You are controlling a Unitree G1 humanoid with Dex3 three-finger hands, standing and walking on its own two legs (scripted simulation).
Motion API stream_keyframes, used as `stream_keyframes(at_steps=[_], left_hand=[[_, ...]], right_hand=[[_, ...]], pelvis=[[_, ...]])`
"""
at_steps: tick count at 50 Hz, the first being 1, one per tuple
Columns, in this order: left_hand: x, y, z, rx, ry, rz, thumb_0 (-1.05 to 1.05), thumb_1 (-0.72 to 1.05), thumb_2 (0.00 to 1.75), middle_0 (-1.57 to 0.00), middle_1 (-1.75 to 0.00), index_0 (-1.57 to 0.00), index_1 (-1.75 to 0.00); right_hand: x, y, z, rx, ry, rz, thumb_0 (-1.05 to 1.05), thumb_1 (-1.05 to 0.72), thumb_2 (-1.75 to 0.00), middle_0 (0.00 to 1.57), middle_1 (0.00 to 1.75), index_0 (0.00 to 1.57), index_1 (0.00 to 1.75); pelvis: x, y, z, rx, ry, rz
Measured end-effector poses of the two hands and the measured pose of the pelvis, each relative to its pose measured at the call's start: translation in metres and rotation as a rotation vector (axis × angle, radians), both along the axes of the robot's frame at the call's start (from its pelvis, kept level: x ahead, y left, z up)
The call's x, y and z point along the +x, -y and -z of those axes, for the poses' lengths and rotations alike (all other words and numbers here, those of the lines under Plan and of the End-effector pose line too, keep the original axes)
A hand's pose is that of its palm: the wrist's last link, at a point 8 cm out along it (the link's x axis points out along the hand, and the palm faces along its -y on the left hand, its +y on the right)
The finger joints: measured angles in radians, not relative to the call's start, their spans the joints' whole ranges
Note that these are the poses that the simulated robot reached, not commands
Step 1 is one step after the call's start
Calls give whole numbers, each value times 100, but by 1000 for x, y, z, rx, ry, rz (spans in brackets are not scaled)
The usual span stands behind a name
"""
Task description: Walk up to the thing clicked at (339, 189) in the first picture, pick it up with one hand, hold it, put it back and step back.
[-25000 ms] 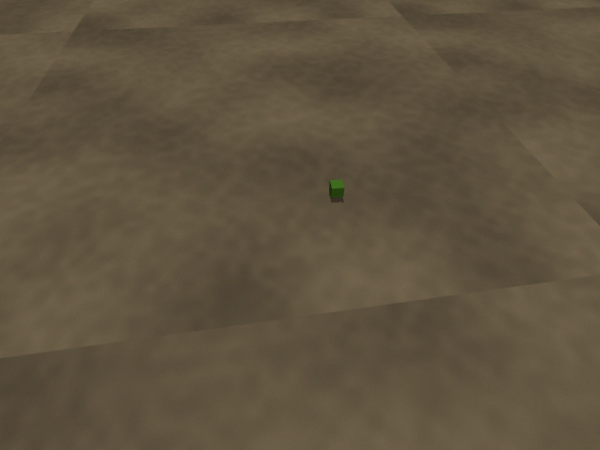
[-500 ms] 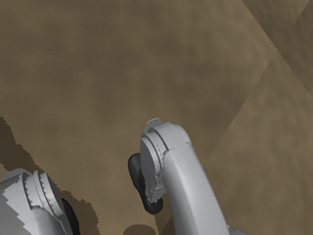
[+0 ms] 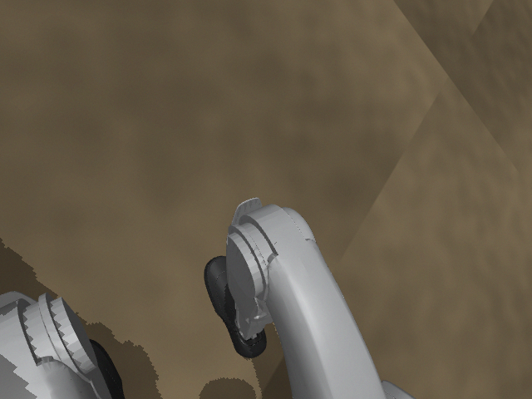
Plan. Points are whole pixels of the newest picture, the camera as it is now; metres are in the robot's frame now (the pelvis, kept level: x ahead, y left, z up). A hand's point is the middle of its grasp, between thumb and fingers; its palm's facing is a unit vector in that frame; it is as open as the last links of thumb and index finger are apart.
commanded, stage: open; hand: left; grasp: from above
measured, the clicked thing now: out of the picture +0.47 +0.30 -0.28
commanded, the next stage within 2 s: withdraw in 0.88 s
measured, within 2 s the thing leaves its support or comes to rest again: neither
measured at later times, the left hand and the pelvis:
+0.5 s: hand out of the picture +0.46 +0.29 -0.24, palm faces -0.36 -0.25 -0.90, open 12.1 cm; pelvis +0.00 +0.00 +0.01, yaw +0 degrees
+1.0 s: hand out of the picture +0.46 +0.29 -0.24, palm faces -0.36 -0.24 -0.90, open 13.4 cm; pelvis +0.00 +0.00 +0.01, yaw +0 degrees
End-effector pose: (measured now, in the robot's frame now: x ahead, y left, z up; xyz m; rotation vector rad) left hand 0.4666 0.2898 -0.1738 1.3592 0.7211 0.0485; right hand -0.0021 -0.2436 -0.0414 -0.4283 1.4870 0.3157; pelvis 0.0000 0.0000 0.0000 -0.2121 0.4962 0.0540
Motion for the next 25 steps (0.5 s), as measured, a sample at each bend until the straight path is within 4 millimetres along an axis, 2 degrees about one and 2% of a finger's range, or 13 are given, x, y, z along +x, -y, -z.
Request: stream_keyframes(at_steps=[12, 25], left_hand=[[3, 1, 7, -2, 18, -10, -1, 3, 61, -65, -51, -65, -55], [0, -3, 5, 0, 0, -25, 0, -24, 83, -42, -71, -39, -75]], right_hand=[[-5, 2, -12, -25, -20, -2, 0, -90, -90, 19, 30, 20, 30], [-3, 0, -13, -20, -18, 6, 0, -90, -90, 19, 30, 20, 30]], pelvis=[[-1, -2, -2, -12, 1, 2], [0, -2, -6, -15, -8, 0]])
